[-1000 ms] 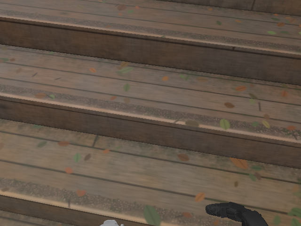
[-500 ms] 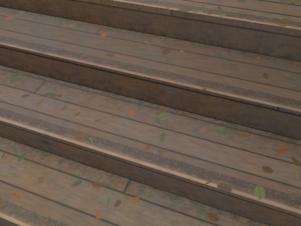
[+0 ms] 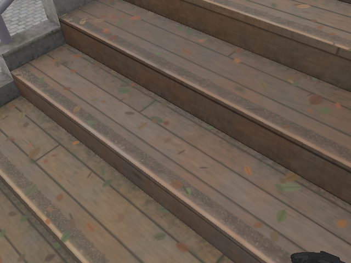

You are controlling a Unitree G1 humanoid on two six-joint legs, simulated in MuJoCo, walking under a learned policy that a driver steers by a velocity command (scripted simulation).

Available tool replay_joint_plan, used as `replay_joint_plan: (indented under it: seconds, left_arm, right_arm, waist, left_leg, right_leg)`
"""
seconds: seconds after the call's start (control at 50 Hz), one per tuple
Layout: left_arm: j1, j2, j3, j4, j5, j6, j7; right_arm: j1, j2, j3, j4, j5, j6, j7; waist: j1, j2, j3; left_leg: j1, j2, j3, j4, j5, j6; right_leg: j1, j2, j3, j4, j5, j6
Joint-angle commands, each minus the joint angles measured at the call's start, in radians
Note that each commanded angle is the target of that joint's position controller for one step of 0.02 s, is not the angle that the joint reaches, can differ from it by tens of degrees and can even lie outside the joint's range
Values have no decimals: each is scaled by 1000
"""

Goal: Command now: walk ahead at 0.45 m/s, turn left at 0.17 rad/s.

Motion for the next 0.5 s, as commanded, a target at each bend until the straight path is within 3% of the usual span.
replay_joint_plan:
  seconds: [0.02,0.04,0.06,0.08,0.1,0.12,0.14,0.16,0.18,0.2,0.22,0.24,0.26,0.28,0.3,0.32,0.34,0.36,0.38,0.4,0.42,0.44,0.46,0.48,0.5]
  left_arm:
    - [-7,232,94,-62,46,17,-34]
    - [160,52,61,-80,65,33,-70]
    - [82,-6,36,-155,37,24,-84]
    - [-148,-23,34,-195,-26,8,-83]
    - [-228,-24,29,-199,-63,-12,-60]
    - [-433,-35,41,-242,-168,-23,81]
    - [-404,-66,12,-259,-142,-14,122]
    - [-310,-87,-30,-254,-31,5,18]
    - [-277,-108,-38,-254,-25,31,-22]
    - [-270,-121,-49,-270,-37,46,-48]
    - [-296,-71,-36,-300,-46,51,-64]
    - [-348,25,-13,-333,-57,56,-65]
    - [-463,89,4,-372,-82,68,-62]
    - [-489,58,-15,-375,-90,82,-69]
    - [-489,27,-30,-363,-95,86,-65]
    - [-504,20,-40,-364,-92,93,-54]
    - [-522,42,-35,-376,-119,115,-41]
    - [-489,33,-46,-375,-112,141,-44]
    - [-450,20,-56,-378,-91,161,-38]
    - [-436,25,-57,-366,-71,175,-32]
    - [-390,42,-45,-332,-83,173,-13]
    - [-216,116,-10,-271,-95,164,17]
    - [52,142,13,-144,-82,151,47]
    - [203,166,14,-39,-20,134,29]
    - [204,143,22,-40,3,95,16]
  right_arm:
    - [176,-151,-73,-18,26,-25,-64]
    - [411,-252,-110,54,32,-4,-102]
    - [638,-306,-122,123,2,-7,-85]
    - [806,-291,-132,219,-47,-28,-78]
    - [717,-228,-103,280,-46,-33,-62]
    - [422,-104,-63,171,-43,-25,-81]
    - [396,-66,-33,213,-43,-34,-76]
    - [476,26,4,313,-38,-29,-28]
    - [469,14,14,365,-74,-14,-6]
    - [335,15,29,373,-117,-19,1]
    - [149,-44,23,330,-138,-38,9]
    - [-31,-120,7,266,-107,-63,3]
    - [-24,-126,14,257,-86,-95,-18]
    - [56,-121,29,276,-82,-110,-31]
    - [142,-133,32,282,-74,-115,-36]
    - [234,-200,26,288,-50,-108,-32]
    - [321,-277,-2,305,-27,-104,-21]
    - [361,-338,-7,312,-10,-103,-4]
    - [351,-363,-19,298,-9,-101,4]
    - [375,-347,-30,297,-8,-87,10]
    - [370,-302,-31,290,-24,-69,23]
    - [417,-251,-27,258,-117,-50,34]
    - [419,-161,-10,214,-179,-39,41]
    - [363,-131,-8,219,-150,-11,66]
    - [229,-113,-3,152,-43,-6,55]
  waist:
    - [-162,-139,-56]
    - [-127,60,-338]
    - [-233,234,-391]
    - [-350,189,-98]
    - [-289,128,91]
    - [-225,-50,22]
    - [-151,-42,38]
    - [-74,214,95]
    - [-28,153,172]
    - [50,20,193]
    - [114,-51,200]
    - [151,-31,157]
    - [113,27,120]
    - [85,23,119]
    - [45,-19,121]
    - [25,12,57]
    - [-17,75,-13]
    - [9,169,2]
    - [32,173,-28]
    - [2,214,-58]
    - [-2,211,-71]
    - [-9,176,-163]
    - [31,-20,-345]
    - [104,-289,-328]
    - [125,-181,-152]
  left_leg:
    - [582,-107,3,-224,226,68]
    - [1010,58,-199,-102,673,265]
    - [1210,312,-645,-386,688,489]
    - [1033,332,-722,-460,380,349]
    - [822,348,-637,-440,219,287]
    - [707,320,-459,-426,373,171]
    - [593,323,-380,-424,321,140]
    - [432,309,-421,-430,83,172]
    - [338,326,-421,-448,-117,172]
    - [164,323,-348,-533,-250,148]
    - [-50,259,-193,-603,-333,114]
    - [-279,171,-65,-698,-341,114]
    - [-373,138,-22,-779,-287,125]
    - [-342,179,-31,-798,-123,126]
    - [-234,168,3,-751,182,94]
    - [-58,167,21,-712,695,93]
    - [176,159,42,-653,1115,60]
    - [387,243,37,-541,1615,99]
    - [576,303,-4,-474,1784,109]
    - [743,339,-34,-403,1909,146]
    - [840,347,-31,-304,1969,143]
    - [698,298,-7,-80,2082,117]
    - [288,251,-80,202,1607,45]
    - [-137,-65,-146,712,80,-42]
    - [-402,-104,-329,965,64,39]
  right_leg:
    - [-280,-123,-3,457,1228,-153]
    - [-526,-20,5,733,619,-81]
    - [-852,231,99,1251,-176,-23]
    - [-1169,209,226,1739,-146,-60]
    - [-1417,174,210,2033,-112,-128]
    - [-1309,160,205,2051,-8,-121]
    - [-1350,169,203,2183,-47,-132]
    - [-1478,135,275,2298,-17,-288]
    - [-1642,159,316,2420,-46,-351]
    - [-1606,141,294,2268,49,-375]
    - [-1435,108,224,1971,184,-352]
    - [-1156,90,124,1722,277,-279]
    - [-992,74,72,1677,365,-211]
    - [-958,81,44,1722,383,-171]
    - [-971,114,4,1626,378,-152]
    - [-927,161,-58,1459,320,-130]
    - [-981,205,-88,1310,240,-116]
    - [-1007,191,-85,1159,149,-111]
    - [-1038,204,-83,1001,72,-100]
    - [-1060,261,-118,851,4,-96]
    - [-1038,292,-120,690,35,-118]
    - [-781,342,3,727,182,-176]
    - [-290,272,309,682,442,-326]
    - [-135,63,784,357,410,-501]
    - [-272,17,850,266,-98,-372]
Keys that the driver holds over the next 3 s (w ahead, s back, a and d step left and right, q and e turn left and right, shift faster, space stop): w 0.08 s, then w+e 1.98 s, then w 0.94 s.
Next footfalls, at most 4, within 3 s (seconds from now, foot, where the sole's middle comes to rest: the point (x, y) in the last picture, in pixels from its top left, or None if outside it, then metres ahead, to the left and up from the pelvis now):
0.02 left None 0.12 0.12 -0.76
0.42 right None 0.32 -0.04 -0.61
0.86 left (152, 236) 0.57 0.19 -0.61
1.22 right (237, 185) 0.70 -0.10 -0.46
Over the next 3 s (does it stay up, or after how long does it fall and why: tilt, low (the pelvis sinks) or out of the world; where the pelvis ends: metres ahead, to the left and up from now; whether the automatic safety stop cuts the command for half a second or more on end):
stays up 1.23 -0.69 0.65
